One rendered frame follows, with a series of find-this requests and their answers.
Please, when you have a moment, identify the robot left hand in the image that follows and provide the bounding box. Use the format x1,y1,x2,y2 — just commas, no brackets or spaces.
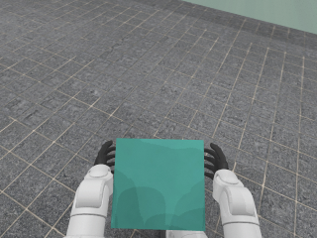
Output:
93,140,116,174

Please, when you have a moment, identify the robot right forearm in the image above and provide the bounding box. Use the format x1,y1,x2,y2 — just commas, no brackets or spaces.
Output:
212,169,263,238

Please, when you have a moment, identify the robot right hand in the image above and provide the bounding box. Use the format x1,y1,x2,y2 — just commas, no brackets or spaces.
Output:
204,143,229,180

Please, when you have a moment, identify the carton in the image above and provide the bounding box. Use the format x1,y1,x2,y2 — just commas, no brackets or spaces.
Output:
110,138,206,231

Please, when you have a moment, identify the robot left forearm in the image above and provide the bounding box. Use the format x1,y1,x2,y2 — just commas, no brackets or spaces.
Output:
62,164,113,238

